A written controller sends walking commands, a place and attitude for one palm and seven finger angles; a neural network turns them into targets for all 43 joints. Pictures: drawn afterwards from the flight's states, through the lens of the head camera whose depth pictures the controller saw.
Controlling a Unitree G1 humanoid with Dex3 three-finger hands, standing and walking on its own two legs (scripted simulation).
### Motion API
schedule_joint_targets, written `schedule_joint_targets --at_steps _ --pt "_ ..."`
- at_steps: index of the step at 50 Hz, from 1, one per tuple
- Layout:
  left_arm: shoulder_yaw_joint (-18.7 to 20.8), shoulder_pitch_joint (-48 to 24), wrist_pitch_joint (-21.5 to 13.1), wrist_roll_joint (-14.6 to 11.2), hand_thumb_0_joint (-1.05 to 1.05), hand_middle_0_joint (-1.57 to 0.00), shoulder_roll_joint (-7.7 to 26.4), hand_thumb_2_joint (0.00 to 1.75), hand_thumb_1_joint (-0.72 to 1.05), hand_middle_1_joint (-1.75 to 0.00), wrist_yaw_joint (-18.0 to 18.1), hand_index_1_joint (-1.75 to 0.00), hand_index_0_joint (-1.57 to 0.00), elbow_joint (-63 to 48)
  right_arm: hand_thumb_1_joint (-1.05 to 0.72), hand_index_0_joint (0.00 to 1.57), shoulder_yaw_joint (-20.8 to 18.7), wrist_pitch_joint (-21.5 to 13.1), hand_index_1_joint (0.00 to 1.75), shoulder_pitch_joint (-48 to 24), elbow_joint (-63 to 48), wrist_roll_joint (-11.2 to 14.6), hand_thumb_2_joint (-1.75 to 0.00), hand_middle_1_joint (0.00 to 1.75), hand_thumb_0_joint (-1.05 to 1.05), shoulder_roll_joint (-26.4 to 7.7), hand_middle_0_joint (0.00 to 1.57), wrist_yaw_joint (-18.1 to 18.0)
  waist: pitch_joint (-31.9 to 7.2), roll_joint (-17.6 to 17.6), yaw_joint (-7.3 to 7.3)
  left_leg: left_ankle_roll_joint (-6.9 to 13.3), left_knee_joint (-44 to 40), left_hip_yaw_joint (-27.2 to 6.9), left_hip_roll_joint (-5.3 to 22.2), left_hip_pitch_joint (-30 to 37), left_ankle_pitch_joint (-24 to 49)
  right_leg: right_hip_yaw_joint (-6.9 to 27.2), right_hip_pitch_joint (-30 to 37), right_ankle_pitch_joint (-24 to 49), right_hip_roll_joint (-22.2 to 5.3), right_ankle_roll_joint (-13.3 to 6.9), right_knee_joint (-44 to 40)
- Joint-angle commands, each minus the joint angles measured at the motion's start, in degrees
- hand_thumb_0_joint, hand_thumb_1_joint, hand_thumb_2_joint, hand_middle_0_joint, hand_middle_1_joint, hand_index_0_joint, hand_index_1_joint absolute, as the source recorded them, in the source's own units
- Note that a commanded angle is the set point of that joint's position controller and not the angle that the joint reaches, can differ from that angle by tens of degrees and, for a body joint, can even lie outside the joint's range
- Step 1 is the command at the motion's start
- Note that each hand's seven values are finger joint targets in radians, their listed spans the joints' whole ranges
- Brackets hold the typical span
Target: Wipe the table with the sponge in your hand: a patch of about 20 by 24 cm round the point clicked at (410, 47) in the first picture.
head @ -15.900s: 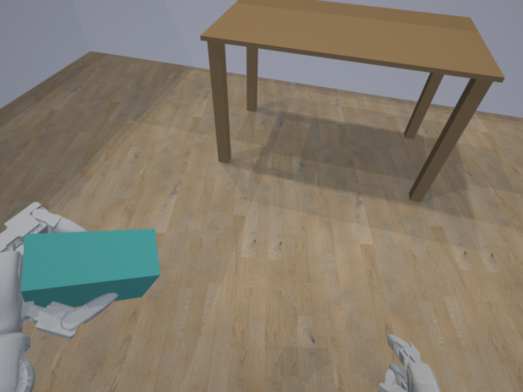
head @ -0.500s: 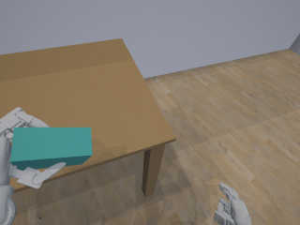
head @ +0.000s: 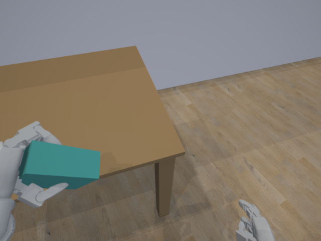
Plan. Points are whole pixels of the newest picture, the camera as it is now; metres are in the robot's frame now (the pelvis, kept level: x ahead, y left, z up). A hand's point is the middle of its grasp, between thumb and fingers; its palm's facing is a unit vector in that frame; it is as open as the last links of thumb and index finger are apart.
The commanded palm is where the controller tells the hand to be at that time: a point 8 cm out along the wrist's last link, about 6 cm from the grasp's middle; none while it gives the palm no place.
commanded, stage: turn the palm down, sponge in hand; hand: left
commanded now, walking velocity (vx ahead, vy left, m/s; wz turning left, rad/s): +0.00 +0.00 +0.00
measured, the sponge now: (68, 169) +0.22 +0.22 +0.11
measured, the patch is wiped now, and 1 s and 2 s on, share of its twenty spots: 0.00 0.00 0.00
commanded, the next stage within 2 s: move the sponge above the wiping area in 1.80 s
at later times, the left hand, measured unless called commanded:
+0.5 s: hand (30, 152) +0.22 +0.27 +0.17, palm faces +0.35 -0.43 -0.83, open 10.0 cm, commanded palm +0.19 +0.29 +0.20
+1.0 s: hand (5, 150) +0.23 +0.33 +0.15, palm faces +0.26 -0.21 -0.94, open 10.0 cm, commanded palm +0.20 +0.30 +0.21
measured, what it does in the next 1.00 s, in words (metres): stands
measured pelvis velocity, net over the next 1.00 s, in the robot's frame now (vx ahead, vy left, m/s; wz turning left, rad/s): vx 0.01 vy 0.03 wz -0.02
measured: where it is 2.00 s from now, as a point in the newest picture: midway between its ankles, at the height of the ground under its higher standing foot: outside the picture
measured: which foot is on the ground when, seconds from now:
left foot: down 0.00-1.00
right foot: down 0.00-1.00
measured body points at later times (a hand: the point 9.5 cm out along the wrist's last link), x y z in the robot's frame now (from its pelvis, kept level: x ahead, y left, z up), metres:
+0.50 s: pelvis +0.02 +0.00 +0.00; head +0.02 -0.02 +0.45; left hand +0.20 +0.29 +0.21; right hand +0.21 -0.25 -0.09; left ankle +0.01 +0.15 -0.73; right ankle +0.00 -0.12 -0.73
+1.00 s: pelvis +0.01 +0.03 +0.01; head -0.01 -0.01 +0.46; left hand +0.21 +0.34 +0.20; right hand +0.24 -0.18 -0.07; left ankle +0.01 +0.15 -0.73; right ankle +0.00 -0.12 -0.73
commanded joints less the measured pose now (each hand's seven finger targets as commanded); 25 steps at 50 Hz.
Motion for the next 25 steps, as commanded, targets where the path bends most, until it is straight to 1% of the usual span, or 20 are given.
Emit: schedule_joint_targets --at_steps 1,5,6,7,8,9,10,11,12,13,15,16,17,18,19,20,21,22,23,25 --pt "12.8 -14.8 -4.1 0.5 0.0 -1.2 13.8 1.3 0.1 -1.6 4.9 -1.6 -1.2 -9.2 -0.9 0.2 -2.8 -2.7 0.3 -4.5 -6.8 -0.2 -0.9 0.3 0.0 -6.9 0.2 -0.9 -10.3 6.5 -1.46 3.0 -2.3 7.4 -3.0 2.3 8.2 -3.4 0.5 5.9 0.9 -0.1 -6.5" --pt "9.6 -11.6 5.3 1.5 0.0 -1.2 14.4 1.3 0.1 -1.6 0.7 -1.6 -1.2 0.3 -0.9 0.2 -2.6 -1.1 0.3 -5.8 -7.4 1.4 -0.9 0.3 0.0 -8.5 0.2 -2.3 -6.0 5.0 -0.17 3.4 -3.3 8.7 -3.5 0.5 6.9 -2.0 1.1 5.6 0.3 0.3 -8.7" --pt "7.1 -12.7 7.3 1.6 0.0 -1.2 13.2 1.3 0.1 -1.6 -1.0 -1.6 -1.2 -1.0 -0.9 0.2 -2.1 -0.8 0.3 -6.4 -8.5 2.0 -0.9 0.3 0.0 -8.6 0.2 -2.6 -6.3 2.5 -0.32 3.7 -3.9 8.6 -3.4 0.7 7.4 -2.2 1.8 6.4 -0.1 0.5 -8.9" --pt "7.2 -12.5 9.0 2.1 0.0 -1.2 14.5 1.3 0.1 -1.6 -2.4 -1.6 -1.2 -1.3 -0.9 0.2 -2.1 -0.8 0.3 -6.9 -9.1 2.2 -0.9 0.3 0.0 -8.8 0.2 -3.2 -6.6 0.6 0.27 4.0 -3.8 8.8 -3.4 1.4 8.2 -1.7 2.4 7.6 -0.1 0.9 -8.9" --pt "7.6 -12.8 9.8 2.8 0.0 -1.2 15.8 1.3 0.1 -1.6 -3.6 -1.6 -1.2 -2.5 -0.9 0.2 -2.1 -0.6 0.3 -7.4 -9.8 2.4 -0.9 0.3 0.0 -9.0 0.2 -3.6 -7.1 -1.8 0.44 4.2 -3.9 8.6 -3.3 1.4 9.0 -1.7 2.9 8.6 -0.1 1.1 -8.7" --pt "7.3 -12.3 10.0 3.3 0.0 -1.2 15.9 1.3 0.1 -1.6 -4.7 -1.6 -1.2 -4.0 -0.9 0.2 -2.1 -0.6 0.3 -8.0 -10.3 2.3 -0.9 0.3 0.0 -8.8 0.2 -3.8 -7.5 -2.4 0.73 4.5 -3.5 8.6 -3.3 1.9 10.2 -1.4 3.0 10.5 -0.2 1.3 -8.3" --pt "9.1 -11.4 9.7 3.9 0.0 -1.2 17.9 1.3 0.1 -1.6 -5.3 -1.6 -1.2 -5.6 -0.9 0.2 -1.8 -0.7 0.3 -8.5 -10.7 2.4 -0.9 0.3 0.0 -8.5 0.2 -4.0 -7.6 -2.4 1.14 4.4 -3.6 8.6 -3.1 2.6 11.3 -1.2 3.2 11.7 0.2 1.2 -8.2" --pt "8.2 -11.7 8.2 4.3 0.0 -1.2 16.5 1.3 0.1 -1.6 -5.7 -1.6 -1.2 -8.8 -0.9 0.2 -1.8 -0.9 0.3 -8.3 -11.4 2.1 -0.9 0.3 0.0 -7.9 0.2 -3.9 -9.3 -3.6 0.89 4.6 -3.3 8.3 -3.1 3.2 13.4 -1.6 3.8 14.8 0.0 1.4 -7.2" --pt "10.6 -9.0 6.8 4.8 0.0 -1.2 18.3 1.3 0.1 -1.6 -5.5 -1.6 -1.2 -9.7 -0.9 0.2 -2.2 -0.8 0.3 -7.5 -11.4 1.8 -0.9 0.3 0.0 -7.9 0.2 -4.0 -10.6 -4.6 1.52 4.6 -2.9 8.1 -3.0 3.4 14.7 -1.6 4.5 16.8 0.2 1.6 -6.4" --pt "10.7 -8.6 5.0 5.0 0.0 -1.2 17.7 1.3 0.1 -1.6 -5.1 -1.6 -1.2 -11.9 -0.9 0.2 -2.4 -0.8 0.3 -7.5 -11.5 1.6 -0.9 0.3 0.0 -7.9 0.2 -3.9 -11.1 -4.8 1.29 4.6 -2.5 7.9 -3.1 3.5 16.1 -1.7 4.8 18.9 0.2 1.7 -5.7" --pt "15.9 -6.5 2.9 5.9 0.0 -1.2 21.9 1.3 0.1 -1.6 -2.8 -1.6 -1.2 -14.4 -0.9 0.2 -3.0 -0.8 0.3 -6.3 -11.4 1.2 -0.9 0.3 0.0 -8.2 0.2 -3.6 -13.5 -2.5 2.28 4.2 -1.4 8.1 -2.9 4.2 18.5 -1.2 4.9 21.2 0.5 1.5 -5.0" --pt "14.0 -7.0 1.6 6.3 0.0 -1.2 18.4 1.3 0.1 -1.6 -1.6 -1.6 -1.2 -15.6 -0.9 0.2 -3.0 -0.7 0.3 -6.1 -11.5 1.0 -0.9 0.3 0.0 -7.1 0.2 -3.1 -14.6 -1.9 1.6 4.2 -0.9 8.0 -3.1 4.1 20.1 -1.9 5.2 22.7 0.2 1.3 -4.1" --pt "15.9 -3.7 1.2 6.9 0.0 -1.2 19.0 1.3 0.1 -1.6 0.0 -1.6 -1.2 -13.6 -0.9 0.2 -3.5 -0.6 0.3 -4.7 -11.0 1.0 -0.9 0.3 0.0 -7.2 0.2 -2.8 -14.2 -1.8 1.93 4.1 -0.5 8.1 -2.9 3.4 20.5 -2.3 4.8 22.7 0.5 1.2 -3.5" --pt "14.6 -3.5 1.2 7.5 0.0 -1.2 17.3 1.3 0.1 -1.6 1.3 -1.6 -1.2 -13.4 -0.9 0.2 -3.7 -0.3 0.3 -4.6 -10.7 1.2 -0.9 0.3 0.0 -7.3 0.2 -2.4 -13.6 0.3 1.38 4.0 -0.2 8.3 -3.0 3.0 20.5 -2.5 4.2 22.4 0.5 1.0 -3.4" --pt "15.5 -2.8 1.9 8.1 0.0 -1.2 17.8 1.3 0.1 -1.6 2.7 -1.6 -1.2 -12.2 -0.9 0.2 -4.1 -0.1 0.3 -4.1 -10.3 1.3 -0.9 0.3 0.0 -7.6 0.2 -2.2 -13.1 1.5 1.52 3.8 0.0 8.5 -2.8 2.6 20.6 -2.4 3.7 22.4 0.3 0.8 -3.5" --pt "17.2 -2.0 3.6 9.2 0.0 -1.2 20.1 1.3 0.1 -1.6 4.1 -1.6 -1.2 -11.5 -0.9 0.2 -4.2 0.4 0.3 -4.2 -9.9 1.6 -0.9 0.3 0.0 -8.1 0.2 -1.9 -12.5 4.1 2.03 3.4 -0.2 8.7 -2.8 1.8 20.7 -1.7 4.1 21.4 0.5 0.3 -3.8" --pt "13.1 -3.0 5.5 9.8 0.0 -1.2 15.9 1.3 0.1 -1.6 4.9 -1.6 -1.2 -10.9 -0.9 0.2 -3.9 0.8 0.3 -4.8 -10.6 1.9 -0.9 0.3 0.0 -7.6 0.2 -1.7 -12.7 4.1 1.57 3.5 -0.4 8.8 -2.8 1.4 20.3 -2.4 4.1 20.5 0.1 0.2 -3.5" --pt "12.6 -3.0 7.7 10.8 0.0 -1.2 16.4 1.3 0.1 -1.6 5.7 -1.6 -1.2 -9.2 -0.9 0.2 -4.0 1.3 0.3 -4.6 -10.4 2.3 -0.9 0.3 0.0 -8.0 0.2 -1.8 -10.8 4.3 1.4 3.3 -0.8 9.0 -2.5 0.5 19.2 -2.2 3.5 18.9 0.2 0.1 -3.8" --pt "10.8 -4.3 10.0 11.6 0.0 -1.2 15.4 1.3 0.1 -1.6 5.9 -1.6 -1.2 -8.9 -0.9 0.2 -4.0 1.7 0.3 -5.5 -10.6 2.6 -0.9 0.3 0.0 -8.4 0.2 -2.1 -10.5 5.2 1.18 3.2 -1.1 9.0 -2.4 0.7 18.5 -2.2 3.4 17.9 0.1 0.0 -4.1" --pt "10.2 -5.7 15.1 12.9 0.0 -1.2 17.3 1.3 0.1 -1.6 5.3 -1.6 -1.2 -7.0 -0.9 0.2 -3.4 2.4 0.3 -7.5 -10.6 3.0 -0.9 0.3 0.0 -9.2 0.2 -2.6 -8.9 4.2 1.52 3.2 -2.3 8.7 -2.5 0.2 16.4 -1.8 3.1 15.1 0.5 -0.2 -5.1"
